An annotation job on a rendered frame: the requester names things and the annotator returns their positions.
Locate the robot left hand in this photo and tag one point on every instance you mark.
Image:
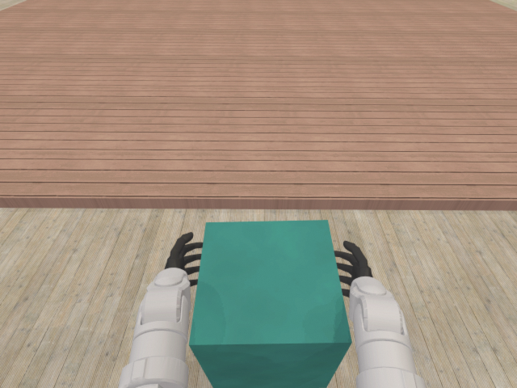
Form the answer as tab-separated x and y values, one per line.
178	259

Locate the carton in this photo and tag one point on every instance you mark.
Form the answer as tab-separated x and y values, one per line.
269	309

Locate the robot right hand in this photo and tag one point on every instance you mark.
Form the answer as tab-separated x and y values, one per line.
359	266

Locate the right robot forearm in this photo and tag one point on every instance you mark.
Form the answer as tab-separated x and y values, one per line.
382	342

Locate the left robot forearm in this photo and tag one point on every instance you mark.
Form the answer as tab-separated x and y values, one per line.
158	354

